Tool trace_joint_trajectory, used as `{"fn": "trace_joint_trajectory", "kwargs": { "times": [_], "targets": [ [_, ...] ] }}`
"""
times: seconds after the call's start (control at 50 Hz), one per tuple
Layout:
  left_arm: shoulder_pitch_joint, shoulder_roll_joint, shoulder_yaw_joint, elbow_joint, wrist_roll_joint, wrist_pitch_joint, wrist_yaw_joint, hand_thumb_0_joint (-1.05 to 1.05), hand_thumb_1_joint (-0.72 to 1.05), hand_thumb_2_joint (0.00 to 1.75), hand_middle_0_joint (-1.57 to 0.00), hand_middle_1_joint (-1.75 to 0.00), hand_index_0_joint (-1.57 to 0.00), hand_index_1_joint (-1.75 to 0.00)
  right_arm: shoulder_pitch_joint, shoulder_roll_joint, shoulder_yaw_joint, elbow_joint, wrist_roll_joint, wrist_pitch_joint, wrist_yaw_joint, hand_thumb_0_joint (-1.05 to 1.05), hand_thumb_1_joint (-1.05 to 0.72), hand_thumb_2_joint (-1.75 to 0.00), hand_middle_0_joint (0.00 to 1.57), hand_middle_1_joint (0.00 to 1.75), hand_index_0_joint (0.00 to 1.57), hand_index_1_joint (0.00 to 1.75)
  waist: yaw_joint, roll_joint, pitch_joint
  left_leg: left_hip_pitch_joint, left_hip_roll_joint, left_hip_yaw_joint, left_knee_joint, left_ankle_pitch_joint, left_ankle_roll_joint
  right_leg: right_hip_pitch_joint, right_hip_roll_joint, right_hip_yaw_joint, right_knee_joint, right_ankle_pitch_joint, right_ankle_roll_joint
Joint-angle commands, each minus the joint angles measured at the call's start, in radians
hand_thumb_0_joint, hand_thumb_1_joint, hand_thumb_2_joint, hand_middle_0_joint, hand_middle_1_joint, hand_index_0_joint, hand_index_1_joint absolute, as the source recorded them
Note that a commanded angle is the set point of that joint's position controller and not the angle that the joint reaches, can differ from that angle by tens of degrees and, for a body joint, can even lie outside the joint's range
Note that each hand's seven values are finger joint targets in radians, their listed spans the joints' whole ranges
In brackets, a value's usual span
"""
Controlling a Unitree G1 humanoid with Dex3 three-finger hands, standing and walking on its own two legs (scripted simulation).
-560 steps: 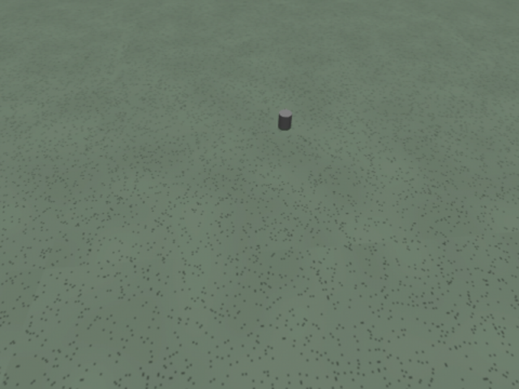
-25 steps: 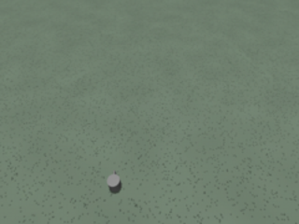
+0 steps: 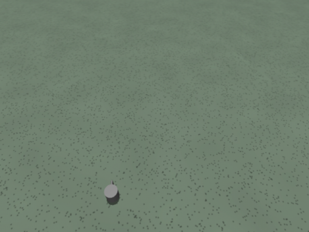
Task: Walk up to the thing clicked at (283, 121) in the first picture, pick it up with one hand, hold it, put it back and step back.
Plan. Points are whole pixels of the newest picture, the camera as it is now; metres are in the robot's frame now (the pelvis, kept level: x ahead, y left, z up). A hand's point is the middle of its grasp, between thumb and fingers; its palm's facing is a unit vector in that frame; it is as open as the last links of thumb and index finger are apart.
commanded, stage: walk up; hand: left
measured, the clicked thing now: (112, 190) +0.49 +0.26 -0.74
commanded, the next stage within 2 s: stand in 0.50 s
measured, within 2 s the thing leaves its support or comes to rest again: neither
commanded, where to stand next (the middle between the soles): +0.05 +0.00 m, yaw +0 degrees
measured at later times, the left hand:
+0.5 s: hand out of the picture +0.10 +0.24 -0.15, palm faces -0.05 -0.94 -0.34, open 7.4 cm
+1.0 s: hand out of the picture +0.07 +0.26 -0.15, palm faces -0.03 -0.93 -0.36, open 7.4 cm
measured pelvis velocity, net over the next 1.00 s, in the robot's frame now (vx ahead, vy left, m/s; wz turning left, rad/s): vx -0.01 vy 0.00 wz -0.01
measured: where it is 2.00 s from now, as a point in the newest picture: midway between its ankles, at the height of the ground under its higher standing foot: outside the picture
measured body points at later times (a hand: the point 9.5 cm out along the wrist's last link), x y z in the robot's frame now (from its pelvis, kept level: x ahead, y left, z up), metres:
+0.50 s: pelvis +0.00 -0.01 +0.00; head +0.01 -0.01 +0.45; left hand +0.11 +0.29 -0.13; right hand +0.07 -0.32 -0.13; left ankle -0.03 +0.14 -0.75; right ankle -0.01 -0.11 -0.75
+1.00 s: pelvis -0.01 +0.00 +0.00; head +0.00 +0.00 +0.45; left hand +0.07 +0.30 -0.13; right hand +0.05 -0.30 -0.13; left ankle -0.03 +0.14 -0.75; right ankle -0.01 -0.11 -0.75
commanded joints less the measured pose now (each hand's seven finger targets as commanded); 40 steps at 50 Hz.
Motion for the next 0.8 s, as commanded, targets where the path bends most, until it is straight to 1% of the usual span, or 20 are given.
{"fn": "trace_joint_trajectory", "kwargs": {
  "times": [0.0, 0.06, 0.14, 0.18, 0.28, 0.3, 0.34, 0.36, 0.4, 0.46, 0.48, 0.5, 0.52, 0.56, 0.58, 0.62, 0.64, 0.72, 0.74, 0.78],
  "targets": [
    [-0.036, 0.217, 0.049, -0.072, -0.006, -0.024, 0.017, 0.00, 0.90, 0.90, -0.20, -0.30, -0.20, -0.30, -0.040, -0.214, -0.049, -0.078, 0.005, -0.022, -0.011, 0.00, -0.90, -0.90, 0.20, 0.30, 0.20, 0.30, -0.009, 0.015, -0.056, 0.020, 0.088, -0.056, -0.026, 0.209, 0.061, -0.007, -0.113, 0.087, -0.019, 0.296, -0.025],
    [-0.039, 0.214, 0.048, -0.080, -0.007, -0.022, 0.018, 0.00, 0.90, 0.90, -0.20, -0.30, -0.20, -0.30, -0.037, -0.213, -0.048, -0.081, 0.004, -0.020, -0.012, 0.00, -0.90, -0.90, 0.20, 0.30, 0.20, 0.30, -0.009, 0.018, -0.062, 0.019, 0.088, -0.049, -0.019, 0.204, 0.061, -0.005, -0.113, 0.094, -0.019, 0.285, -0.029],
    [-0.034, 0.213, 0.050, -0.082, -0.005, -0.022, 0.019, 0.00, 0.90, 0.90, -0.20, -0.30, -0.20, -0.30, -0.037, -0.214, -0.049, -0.086, 0.005, -0.017, -0.013, 0.00, -0.90, -0.90, 0.20, 0.30, 0.20, 0.30, -0.009, 0.008, -0.073, 0.028, 0.092, -0.040, -0.003, 0.204, 0.064, -0.002, -0.115, 0.100, -0.017, 0.310, -0.034],
    [-0.043, 0.215, 0.049, -0.084, -0.007, -0.023, 0.019, 0.00, 0.90, 0.90, -0.20, -0.30, -0.20, -0.30, -0.037, -0.212, -0.049, -0.088, 0.005, -0.016, -0.013, 0.00, -0.90, -0.90, 0.20, 0.30, 0.20, 0.30, -0.011, 0.007, -0.057, 0.021, 0.087, -0.036, -0.008, 0.203, 0.059, -0.007, -0.115, 0.105, -0.017, 0.320, -0.036],
    [-0.049, 0.209, 0.048, -0.095, -0.007, -0.022, 0.019, 0.00, 0.90, 0.90, -0.20, -0.30, -0.20, -0.30, -0.023, -0.222, -0.053, -0.085, 0.005, -0.018, -0.015, 0.00, -0.90, -0.90, 0.20, 0.30, 0.20, 0.30, -0.015, 0.016, -0.069, 0.043, 0.100, -0.031, -0.011, 0.263, 0.062, -0.002, -0.110, 0.103, 0.005, 0.355, -0.039],
    [-0.043, 0.207, 0.049, -0.092, -0.009, -0.021, 0.019, 0.00, 0.90, 0.90, -0.20, -0.30, -0.20, -0.30, -0.032, -0.218, -0.052, -0.089, 0.005, -0.018, -0.015, 0.00, -0.90, -0.90, 0.20, 0.30, 0.20, 0.30, -0.011, 0.017, -0.064, 0.047, 0.102, -0.031, -0.010, 0.266, 0.062, -0.009, -0.105, 0.097, 0.004, 0.355, -0.036],
    [-0.051, 0.207, 0.049, -0.096, -0.008, -0.020, 0.019, 0.00, 0.90, 0.90, -0.20, -0.30, -0.20, -0.30, -0.030, -0.218, -0.054, -0.090, 0.006, -0.017, -0.016, 0.00, -0.90, -0.90, 0.20, 0.30, 0.20, 0.30, -0.014, 0.008, -0.059, 0.042, 0.101, -0.026, -0.009, 0.251, 0.061, -0.009, -0.106, 0.106, 0.004, 0.350, -0.039],
    [-0.047, 0.205, 0.047, -0.098, -0.009, -0.021, 0.019, 0.00, 0.90, 0.90, -0.20, -0.30, -0.20, -0.30, -0.035, -0.215, -0.051, -0.093, 0.005, -0.016, -0.015, 0.00, -0.90, -0.90, 0.20, 0.30, 0.20, 0.30, -0.009, 0.012, -0.055, 0.048, 0.100, -0.021, -0.011, 0.244, 0.063, -0.016, -0.108, 0.108, 0.002, 0.347, -0.038],
    [-0.053, 0.212, 0.050, -0.100, -0.007, -0.020, 0.019, 0.00, 0.90, 0.90, -0.20, -0.30, -0.20, -0.30, -0.028, -0.218, -0.055, -0.093, 0.006, -0.016, -0.015, 0.00, -0.90, -0.90, 0.20, 0.30, 0.20, 0.30, -0.015, 0.006, -0.057, 0.043, 0.101, -0.022, -0.013, 0.226, 0.061, -0.012, -0.107, 0.112, 0.005, 0.333, -0.042],
    [-0.059, 0.208, 0.048, -0.102, -0.007, -0.021, 0.018, 0.00, 0.90, 0.90, -0.20, -0.30, -0.20, -0.30, -0.035, -0.216, -0.054, -0.095, 0.004, -0.016, -0.014, 0.00, -0.90, -0.90, 0.20, 0.30, 0.20, 0.30, -0.015, 0.000, -0.040, 0.029, 0.097, -0.020, -0.021, 0.183, 0.062, -0.023, -0.104, 0.120, -0.007, 0.305, -0.039],
    [-0.076, 0.200, 0.036, -0.086, -0.018, -0.031, 0.023, 0.00, 0.90, 0.90, -0.20, -0.30, -0.20, -0.30, -0.064, -0.197, -0.039, -0.078, 0.010, -0.008, -0.009, 0.00, -0.90, -0.90, 0.20, 0.30, 0.20, 0.30, 0.000, 0.050, -0.007, -0.013, 0.093, -0.034, -0.029, 0.218, 0.058, 0.003, -0.137, 0.119, -0.039, 0.356, -0.024],
    [-0.074, 0.219, 0.039, -0.082, -0.019, -0.036, 0.027, 0.00, 0.90, 0.90, -0.20, -0.30, -0.20, -0.30, -0.061, -0.188, -0.039, -0.082, 0.014, -0.003, -0.006, 0.00, -0.90, -0.90, 0.20, 0.30, 0.20, 0.30, -0.010, 0.026, -0.031, 0.007, 0.093, -0.036, -0.029, 0.218, 0.053, 0.018, -0.140, 0.118, -0.035, 0.366, -0.023],
    [-0.075, 0.216, 0.038, -0.078, -0.018, -0.038, 0.028, 0.00, 0.90, 0.90, -0.20, -0.30, -0.20, -0.30, -0.060, -0.190, -0.039, -0.080, 0.014, -0.003, -0.005, 0.00, -0.90, -0.90, 0.20, 0.30, 0.20, 0.30, -0.010, 0.014, -0.045, 0.025, 0.094, -0.034, -0.029, 0.230, 0.050, 0.015, -0.141, 0.120, -0.033, 0.382, -0.023],
    [-0.075, 0.223, 0.036, -0.072, -0.016, -0.040, 0.030, 0.00, 0.90, 0.90, -0.20, -0.30, -0.20, -0.30, -0.058, -0.196, -0.036, -0.072, 0.014, -0.001, -0.004, 0.00, -0.90, -0.90, 0.20, 0.30, 0.20, 0.30, -0.010, 0.011, -0.063, 0.046, 0.095, -0.040, -0.032, 0.232, 0.050, 0.022, -0.135, 0.110, -0.043, 0.381, -0.018],
    [-0.081, 0.225, 0.034, -0.068, -0.017, -0.040, 0.031, 0.00, 0.90, 0.90, -0.20, -0.30, -0.20, -0.30, -0.057, -0.193, -0.034, -0.067, 0.013, -0.001, -0.003, 0.00, -0.90, -0.90, 0.20, 0.30, 0.20, 0.30, -0.011, 0.002, -0.058, 0.042, 0.092, -0.042, -0.037, 0.225, 0.046, 0.025, -0.136, 0.108, -0.048, 0.371, -0.019],
    [-0.085, 0.220, 0.031, -0.064, -0.014, -0.041, 0.033, 0.00, 0.90, 0.90, -0.20, -0.30, -0.20, -0.30, -0.056, -0.197, -0.033, -0.059, 0.013, 0.002, -0.001, 0.00, -0.90, -0.90, 0.20, 0.30, 0.20, 0.30, -0.012, -0.007, -0.079, 0.056, 0.094, -0.041, -0.039, 0.208, 0.050, 0.027, -0.139, 0.107, -0.056, 0.354, -0.016],
    [-0.088, 0.223, 0.030, -0.062, -0.015, -0.041, 0.034, 0.00, 0.90, 0.90, -0.20, -0.30, -0.20, -0.30, -0.049, -0.196, -0.032, -0.055, 0.011, 0.001, -0.001, 0.00, -0.90, -0.90, 0.20, 0.30, 0.20, 0.30, -0.015, -0.010, -0.081, 0.055, 0.094, -0.044, -0.047, 0.209, 0.047, 0.030, -0.137, 0.103, -0.055, 0.346, -0.017],
    [-0.090, 0.217, 0.023, -0.052, -0.015, -0.043, 0.034, 0.00, 0.90, 0.90, -0.20, -0.30, -0.20, -0.30, -0.058, -0.204, -0.030, -0.040, 0.008, 0.000, 0.001, 0.00, -0.90, -0.90, 0.20, 0.30, 0.20, 0.30, -0.010, 0.006, -0.074, 0.058, 0.098, -0.051, -0.058, 0.200, 0.047, 0.012, -0.137, 0.098, -0.063, 0.318, -0.014],
    [-0.088, 0.216, 0.022, -0.047, -0.016, -0.043, 0.034, 0.00, 0.90, 0.90, -0.20, -0.30, -0.20, -0.30, -0.061, -0.203, -0.028, -0.037, 0.008, 0.000, 0.002, 0.00, -0.90, -0.90, 0.20, 0.30, 0.20, 0.30, -0.009, 0.015, -0.055, 0.049, 0.097, -0.056, -0.064, 0.190, 0.047, 0.005, -0.135, 0.099, -0.070, 0.300, -0.010],
    [-0.095, 0.220, 0.023, -0.045, -0.015, -0.043, 0.035, 0.00, 0.90, 0.90, -0.20, -0.30, -0.20, -0.30, -0.056, -0.195, -0.028, -0.036, 0.007, 0.000, 0.003, 0.00, -0.90, -0.90, 0.20, 0.30, 0.20, 0.30, -0.012, -0.003, -0.067, 0.049, 0.099, -0.055, -0.065, 0.188, 0.048, 0.008, -0.138, 0.095, -0.067, 0.290, -0.013]
  ]
}}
